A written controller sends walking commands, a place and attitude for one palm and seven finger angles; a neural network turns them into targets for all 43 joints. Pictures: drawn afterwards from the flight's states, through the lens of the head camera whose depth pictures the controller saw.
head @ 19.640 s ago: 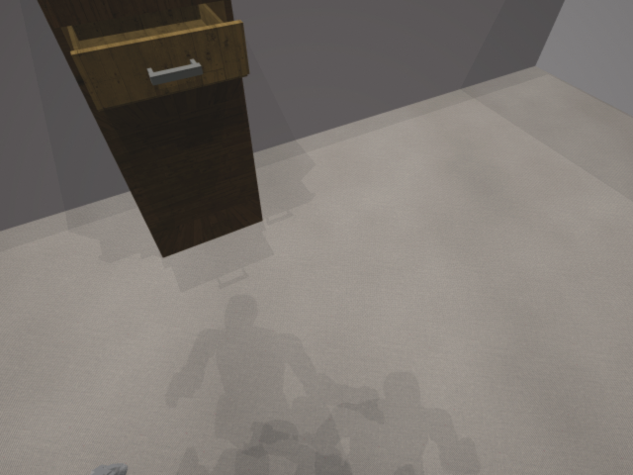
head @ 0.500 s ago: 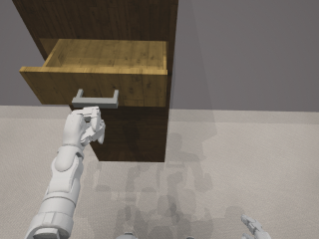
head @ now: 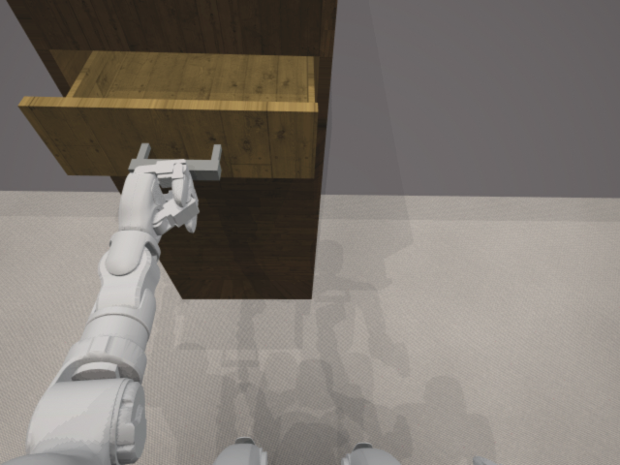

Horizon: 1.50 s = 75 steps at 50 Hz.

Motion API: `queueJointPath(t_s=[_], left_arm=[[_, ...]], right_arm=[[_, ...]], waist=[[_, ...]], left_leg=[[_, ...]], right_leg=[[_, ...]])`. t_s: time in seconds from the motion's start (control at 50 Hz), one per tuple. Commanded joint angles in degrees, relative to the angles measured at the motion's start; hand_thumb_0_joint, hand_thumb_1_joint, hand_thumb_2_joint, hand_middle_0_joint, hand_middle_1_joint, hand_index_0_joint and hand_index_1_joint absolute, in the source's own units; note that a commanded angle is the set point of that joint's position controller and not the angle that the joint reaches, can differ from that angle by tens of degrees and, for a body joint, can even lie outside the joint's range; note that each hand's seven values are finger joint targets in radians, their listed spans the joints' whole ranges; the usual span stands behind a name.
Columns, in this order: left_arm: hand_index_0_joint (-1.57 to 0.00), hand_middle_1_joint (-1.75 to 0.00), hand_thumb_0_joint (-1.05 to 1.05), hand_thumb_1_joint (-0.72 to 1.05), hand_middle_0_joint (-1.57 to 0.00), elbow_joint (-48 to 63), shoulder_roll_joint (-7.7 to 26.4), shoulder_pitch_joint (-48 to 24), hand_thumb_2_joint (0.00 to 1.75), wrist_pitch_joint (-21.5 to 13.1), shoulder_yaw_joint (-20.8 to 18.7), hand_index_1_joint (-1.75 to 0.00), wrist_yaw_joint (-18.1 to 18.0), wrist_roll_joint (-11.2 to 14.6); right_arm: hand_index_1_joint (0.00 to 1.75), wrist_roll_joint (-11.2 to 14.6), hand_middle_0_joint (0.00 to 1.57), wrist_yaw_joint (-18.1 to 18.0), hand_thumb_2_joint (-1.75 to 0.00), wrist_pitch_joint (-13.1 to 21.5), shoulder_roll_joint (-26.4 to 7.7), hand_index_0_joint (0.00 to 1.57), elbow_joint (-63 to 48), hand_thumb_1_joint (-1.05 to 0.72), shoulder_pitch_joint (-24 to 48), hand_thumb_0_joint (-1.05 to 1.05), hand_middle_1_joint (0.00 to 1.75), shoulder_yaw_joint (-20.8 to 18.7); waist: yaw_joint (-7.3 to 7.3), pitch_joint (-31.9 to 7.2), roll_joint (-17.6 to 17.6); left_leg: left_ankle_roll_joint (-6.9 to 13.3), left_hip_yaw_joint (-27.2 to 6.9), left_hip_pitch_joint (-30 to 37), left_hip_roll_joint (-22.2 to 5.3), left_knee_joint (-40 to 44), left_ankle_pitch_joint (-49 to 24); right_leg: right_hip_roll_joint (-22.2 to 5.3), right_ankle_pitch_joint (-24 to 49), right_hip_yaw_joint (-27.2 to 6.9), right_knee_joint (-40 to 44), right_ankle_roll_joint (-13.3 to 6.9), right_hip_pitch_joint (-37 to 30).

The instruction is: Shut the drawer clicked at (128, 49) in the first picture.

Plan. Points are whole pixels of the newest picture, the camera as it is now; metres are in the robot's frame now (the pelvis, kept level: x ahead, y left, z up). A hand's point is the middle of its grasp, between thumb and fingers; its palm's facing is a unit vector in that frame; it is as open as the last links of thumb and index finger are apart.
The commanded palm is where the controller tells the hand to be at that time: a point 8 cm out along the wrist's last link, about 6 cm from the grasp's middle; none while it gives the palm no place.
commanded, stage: push the drawer shut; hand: left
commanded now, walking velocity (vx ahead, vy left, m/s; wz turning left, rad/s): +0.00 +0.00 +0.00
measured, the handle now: (178, 160) +0.51 +0.19 +0.08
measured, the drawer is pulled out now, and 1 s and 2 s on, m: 0.13 0.01 0.00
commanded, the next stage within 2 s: pull the fist back off the drawer in 1.34 s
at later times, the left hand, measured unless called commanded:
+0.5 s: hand (202, 164) +0.50 +0.15 +0.08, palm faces -0.01 -1.00 +0.00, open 3.1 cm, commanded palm +0.49 +0.21 +0.08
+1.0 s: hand (208, 140) +0.54 +0.15 +0.08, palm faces +0.01 -1.00 -0.01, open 3.3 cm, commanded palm +0.54 +0.20 +0.08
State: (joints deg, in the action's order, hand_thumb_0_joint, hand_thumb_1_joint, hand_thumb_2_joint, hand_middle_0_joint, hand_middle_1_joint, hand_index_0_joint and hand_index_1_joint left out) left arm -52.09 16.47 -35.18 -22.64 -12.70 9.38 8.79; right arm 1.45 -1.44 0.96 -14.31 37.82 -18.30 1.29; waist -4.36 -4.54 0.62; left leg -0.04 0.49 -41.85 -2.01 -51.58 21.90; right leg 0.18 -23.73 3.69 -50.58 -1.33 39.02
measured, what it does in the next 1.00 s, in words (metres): stands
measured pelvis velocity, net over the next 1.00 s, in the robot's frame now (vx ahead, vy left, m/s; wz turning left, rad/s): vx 0.01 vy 0.01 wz -0.03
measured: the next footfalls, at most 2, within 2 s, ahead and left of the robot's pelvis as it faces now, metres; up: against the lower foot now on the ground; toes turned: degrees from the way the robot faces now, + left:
none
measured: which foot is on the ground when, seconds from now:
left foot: down 0.00-1.00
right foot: down 0.00-1.00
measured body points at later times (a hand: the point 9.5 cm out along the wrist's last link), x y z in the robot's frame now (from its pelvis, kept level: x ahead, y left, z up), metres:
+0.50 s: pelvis +0.00 +0.01 -0.01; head +0.10 +0.02 +0.43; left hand +0.49 +0.21 +0.08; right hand +0.00 -0.25 -0.13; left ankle +0.03 +0.12 -0.69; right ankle +0.01 -0.11 -0.69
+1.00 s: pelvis +0.01 +0.01 -0.01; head +0.13 +0.02 +0.42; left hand +0.54 +0.20 +0.09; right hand -0.02 -0.25 -0.13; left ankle +0.03 +0.12 -0.69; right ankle +0.01 -0.11 -0.69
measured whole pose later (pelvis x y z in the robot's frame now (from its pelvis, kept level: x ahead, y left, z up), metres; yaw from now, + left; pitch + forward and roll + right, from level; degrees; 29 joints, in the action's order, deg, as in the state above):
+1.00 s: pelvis +0.01 +0.01 -0.01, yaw -2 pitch +20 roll -3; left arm -72.9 26.7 -59.1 -22.5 -20.8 6.2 2.0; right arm -2.0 0.7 -2.3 -15.1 37.6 -23.4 2.1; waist -11.5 -5.5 1.8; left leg 0.7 0.5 -53.2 -3.0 -56.6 23.8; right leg 1.1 -24.1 3.4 -53.4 -0.6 49.6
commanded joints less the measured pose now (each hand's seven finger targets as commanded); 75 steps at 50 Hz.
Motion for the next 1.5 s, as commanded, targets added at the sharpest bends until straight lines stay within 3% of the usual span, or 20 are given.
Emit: queueJointPath(t_s=[0.0,0.12,0.16,0.18,0.24,0.28,0.4,0.54,0.6,0.64,0.68,0.8,0.9,1.06,1.1,1.14,1.26,1.32,1.36,1.48], left_arm=[[-1.4,-1.6,0.0,0.9,-1.4,7.81,13.05,-32.99,0.9,-4.4,-3.68,-1.6,-0.54,0.45],[-1.4,-1.6,0.0,0.9,-1.4,1.9,13.85,-38.57,0.9,-4.51,-3.74,-1.6,-0.14,-0.19],[-1.4,-1.6,0.0,0.9,-1.4,1.16,16.4,-40.29,0.9,-4.83,-5.7,-1.6,-0.42,-0.69],[-1.4,-1.6,0.0,0.9,-1.4,1.42,14.51,-40.94,0.9,-4.97,-4.22,-1.6,-0.36,-0.79],[-1.4,-1.6,0.0,0.9,-1.4,-0.53,17.05,-41.07,0.9,-4.99,-6.69,-1.6,-0.94,-1.19],[-1.4,-1.6,0.0,0.9,-1.4,-0.11,16.31,-41.6,0.9,-5.05,-5.86,-1.6,-0.99,-1.63],[-1.4,-1.6,0.0,0.9,-1.4,-2.59,17.65,-44.95,0.9,-4.56,-6.35,-1.6,-2.06,-3.26],[-1.4,-1.6,0.0,0.9,-1.4,-3.11,21.53,-47.01,0.9,-4.63,-9.07,-1.6,-2.19,-3.94],[-1.4,-1.6,0.0,0.9,-1.4,-3.57,18.8,-49.27,0.9,-4.66,-6.9,-1.6,-2.16,-4.07],[-1.4,-1.6,0.0,0.9,-1.4,-4.68,22.02,-49.78,0.9,-4.6,-9.14,-1.6,-2.65,-4.51],[-1.4,-1.6,0.0,0.9,-1.4,-4.19,19.46,-51.71,0.9,-4.56,-6.91,-1.6,-2.63,-4.84],[-1.4,-1.6,0.0,0.9,-1.4,-5.11,20.4,-53.19,0.9,-4.51,-7.53,-1.6,-3.17,-5.43],[-1.4,-1.6,0.0,0.9,-1.4,-6.23,23.92,-55.69,0.9,-4.3,-9.37,-1.6,-3.64,-6.14],[-1.4,-1.6,0.0,0.9,-1.4,-10.22,25.48,-60.74,0.9,-3.1,-8.82,-1.6,-3.35,-7.02],[-1.4,-1.6,0.0,0.9,-1.4,-10.61,29.07,-62.37,0.9,-2.66,-10.83,-1.6,-3.34,-7.28],[-1.4,-1.6,0.0,0.9,-1.4,-11.44,27.89,-63.79,0.9,-2.33,-9.33,-1.6,-2.72,-7.39],[-1.4,-1.6,0.0,0.9,-1.4,-11.38,30.66,-68.68,0.9,-1.83,-10.12,-1.6,-2.56,-7.07],[-1.4,-1.6,0.0,0.9,-1.4,-13.04,29.52,-69.71,0.9,-1.09,-8.14,-1.6,-2.27,-6.97],[-1.4,-1.6,0.0,0.9,-1.4,-12.06,29.58,-71.13,0.9,-1.25,-7.7,-1.6,-2.32,-6.88],[-1.4,-1.6,0.0,0.9,-1.4,-12.42,29.23,-72.38,0.9,0.05,-6.86,-1.6,-2.77,-6.82]], right_arm=[[0.3,-0.34,0.2,-0.76,-0.9,1.63,-8.41,0.2,-5.01,-0.9,-3.5,0.0,0.3,-3.06],[0.3,-0.76,0.2,-0.57,-0.9,1.41,-9.0,0.2,-4.6,-0.9,-5.27,0.0,0.3,-2.9],[0.3,-1.05,0.2,-0.51,-0.9,1.31,-9.52,0.2,-4.42,-0.9,-6.42,0.0,0.3,-3.12],[0.3,-1.11,0.2,-0.31,-0.9,1.29,-9.27,0.2,-4.57,-0.9,-6.54,0.0,0.3,-3.15],[0.3,-1.69,0.2,0.04,-0.9,0.98,-9.87,0.2,-4.2,-0.9,-8.16,0.0,0.3,-3.32],[0.3,-1.7,0.2,0.36,-0.9,0.67,-9.74,0.2,-4.58,-0.9,-8.4,0.0,0.3,-3.25],[0.3,-2.13,0.2,0.7,-0.9,-0.41,-10.1,0.2,-4.07,-0.9,-10.52,0.0,0.3,-3.37],[0.3,-2.72,0.2,0.8,-0.9,-1.2,-10.52,0.2,-3.88,-0.9,-12.36,0.0,0.3,-3.36],[0.3,-2.87,0.2,1.12,-0.9,-1.42,-10.36,0.2,-3.61,-0.9,-12.73,0.0,0.3,-3.33],[0.3,-3.05,0.2,1.03,-0.9,-1.75,-10.92,0.2,-3.29,-0.9,-13.51,0.0,0.3,-3.34],[0.3,-3.17,0.2,1.23,-0.9,-1.8,-10.5,0.2,-3.3,-0.9,-13.5,0.0,0.3,-3.29],[0.3,-3.56,0.2,1.5,-0.9,-2.41,-10.75,0.2,-2.71,-0.9,-14.77,0.0,0.3,-3.35],[0.3,-3.72,0.2,1.42,-0.9,-2.65,-11.02,0.2,-2.45,-0.9,-15.21,0.0,0.3,-3.1],[0.3,-4.02,0.2,1.26,-0.9,-2.59,-11.5,0.2,-1.81,-0.9,-16.49,0.0,0.3,-2.6],[0.3,-4.24,0.2,1.01,-0.9,-2.55,-11.93,0.2,-1.85,-0.9,-17.23,0.0,0.3,-2.38],[0.3,-4.2,0.2,1.0,-0.9,-2.48,-11.73,0.2,-1.84,-0.9,-17.48,0.0,0.3,-2.19],[0.3,-4.2,0.2,0.65,-0.9,-2.01,-12.27,0.2,-1.35,-0.9,-18.46,0.0,0.3,-1.92],[0.3,-4.04,0.2,0.39,-0.9,-1.51,-12.52,0.2,-1.22,-0.9,-18.3,0.0,0.3,-1.52],[0.3,-4.04,0.2,0.24,-0.9,-1.05,-12.85,0.2,-1.22,-0.9,-18.32,0.0,0.3,-1.46],[0.3,-4.14,0.2,-0.09,-0.9,0.21,-13.37,0.2,-1.06,-0.9,-18.83,0.0,0.3,-1.13]], waist=[[-2.6,-19.39,0.95],[-4.59,-19.64,1.75],[-4.44,-22.05,2.15],[-4.59,-22.89,3.73],[-4.62,-24.17,2.33],[-4.46,-24.85,4.06],[-5.82,-23.48,4.45],[-6.07,-26.38,5.73],[-7.22,-25.5,6.09],[-7.29,-25.58,5.17],[-7.8,-26.72,7.36],[-8.13,-28.22,7.02],[-8.73,-27.96,7.49],[-11.36,-26.82,8.01],[-11.53,-27.97,7.39],[-12.36,-27.67,8.54],[-13.76,-29.28,10.1],[-14.83,-26.22,10.39],[-14.95,-27.67,12.84],[-15.43,-27.74,13.26]], left_leg=[[1.71,-1.11,10.76,2.19,5.72,-5.64],[1.91,-1.69,9.5,1.94,4.77,-3.63],[1.83,-2.18,10.32,1.72,4.3,-5.01],[1.75,-2.14,11.42,1.75,4.17,-5.74],[1.83,-2.53,11.17,1.52,3.33,-7.3],[1.65,-2.29,11.41,1.47,3.45,-7.77],[1.66,-2.71,11.23,1.12,2.96,-9.0],[1.78,-2.54,12.07,1.04,1.83,-12.15],[1.58,-3.1,13.18,0.66,1.75,-12.51],[1.76,-3.24,12.62,0.63,1.37,-12.9],[1.54,-3.36,13.78,0.62,1.04,-13.83],[1.47,-3.73,14.7,0.47,0.29,-16.82],[1.66,-3.5,12.94,0.59,-0.17,-15.88],[2.1,-3.69,10.73,0.55,-1.27,-14.64],[2.35,-3.5,8.78,0.63,-1.76,-14.33],[2.43,-3.62,8.47,0.63,-2.12,-13.91],[2.54,-4.03,8.05,0.28,-2.73,-11.79],[2.54,-4.28,5.89,0.17,-2.11,-7.22],[2.4,-4.9,7.91,0.01,-1.74,-6.33],[2.27,-5.99,8.02,-0.3,-0.92,-3.57]], right_leg=[[1.58,9.82,-3.51,8.15,0.72,-5.1],[1.87,6.9,-3.29,7.54,0.75,-1.07],[1.9,7.57,-2.99,6.58,0.66,-0.65],[1.93,7.96,-2.93,6.45,0.61,-0.02],[2.29,8.89,-2.65,5.67,0.56,0.29],[2.27,9.25,-2.58,5.49,0.52,0.42],[2.56,9.72,-2.22,5.22,0.5,2.75],[2.77,12.48,-2.4,4.75,0.4,2.04],[2.88,11.7,-1.84,4.73,0.49,4.59],[3.01,12.13,-1.98,4.56,0.39,4.15],[2.87,12.36,-1.84,4.33,0.48,5.47],[3.07,14.53,-1.69,3.97,0.43,5.32],[3.0,14.52,-2.03,4.12,0.56,4.98],[3.04,13.62,-2.27,4.3,0.79,6.99],[2.99,13.9,-2.63,4.18,1.0,5.62],[3.01,13.48,-2.61,4.12,0.91,6.72],[3.17,10.55,-2.56,4.36,1.08,8.56],[3.16,6.55,-2.43,4.99,1.05,10.69],[3.08,5.32,-2.13,4.72,0.87,12.7],[2.84,3.27,-1.49,4.36,0.78,14.83]])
